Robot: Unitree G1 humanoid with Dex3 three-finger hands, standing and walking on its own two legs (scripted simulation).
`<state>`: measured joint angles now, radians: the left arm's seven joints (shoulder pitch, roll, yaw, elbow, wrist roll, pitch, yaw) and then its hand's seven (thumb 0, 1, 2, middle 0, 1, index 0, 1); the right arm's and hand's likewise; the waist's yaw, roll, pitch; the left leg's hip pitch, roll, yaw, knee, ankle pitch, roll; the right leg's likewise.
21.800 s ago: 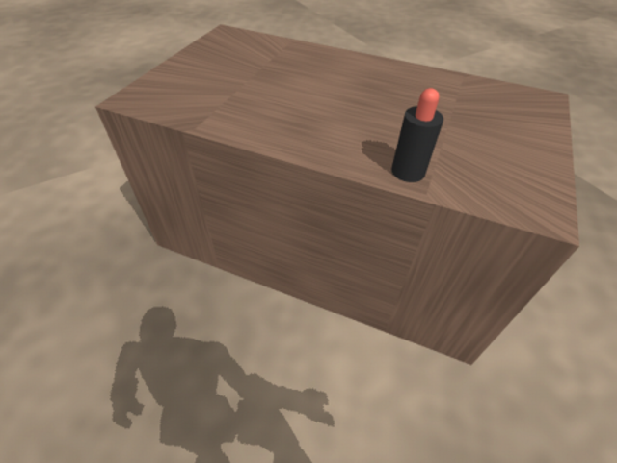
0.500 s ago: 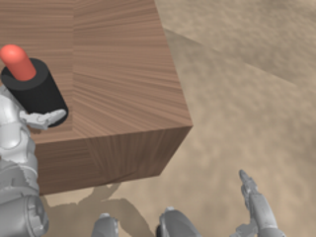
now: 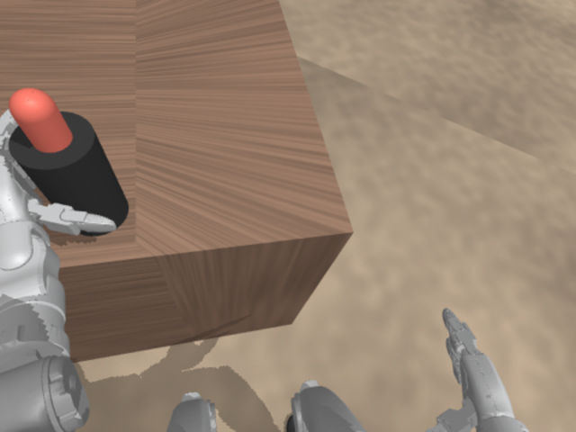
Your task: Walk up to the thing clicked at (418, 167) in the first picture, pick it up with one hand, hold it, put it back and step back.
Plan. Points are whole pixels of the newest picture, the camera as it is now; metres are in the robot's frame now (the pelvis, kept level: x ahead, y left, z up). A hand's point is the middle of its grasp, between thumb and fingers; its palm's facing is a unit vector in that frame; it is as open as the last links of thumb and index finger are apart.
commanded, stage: withdraw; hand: left
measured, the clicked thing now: (69, 165) +0.46 +0.23 +0.07
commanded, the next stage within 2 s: rise in 0.18 s
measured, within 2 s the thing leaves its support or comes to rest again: neither
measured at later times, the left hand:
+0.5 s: hand out of the picture +0.42 +0.38 +0.11, palm faces +0.47 -0.85 -0.25, open 17.5 cm
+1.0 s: hand out of the picture +0.28 +0.31 +0.11, palm faces +0.38 -0.84 -0.39, open 17.4 cm
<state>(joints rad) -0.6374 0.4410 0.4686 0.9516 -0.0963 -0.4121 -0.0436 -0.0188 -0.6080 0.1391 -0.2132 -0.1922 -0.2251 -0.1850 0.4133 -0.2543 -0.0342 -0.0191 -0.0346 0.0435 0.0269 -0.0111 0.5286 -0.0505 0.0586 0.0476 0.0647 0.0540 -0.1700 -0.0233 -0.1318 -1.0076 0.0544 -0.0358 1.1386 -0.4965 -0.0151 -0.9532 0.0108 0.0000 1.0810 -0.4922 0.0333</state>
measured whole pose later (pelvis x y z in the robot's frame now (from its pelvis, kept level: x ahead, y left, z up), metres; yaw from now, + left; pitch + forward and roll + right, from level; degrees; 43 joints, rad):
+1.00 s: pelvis +0.03 +0.01 +0.05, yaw +1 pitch +8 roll -1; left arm 0.22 0.41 0.33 0.06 -0.07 0.02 0.06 -0.02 -0.51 0.01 -0.06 -0.02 -0.06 -0.02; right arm 0.42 -0.26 -0.08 0.23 0.09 0.07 -0.03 -0.01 0.51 -0.06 0.06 0.05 0.06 0.06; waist 0.01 0.02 -0.13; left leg -0.54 0.03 0.00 0.83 -0.43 -0.01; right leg -0.50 -0.02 0.02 0.78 -0.43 0.04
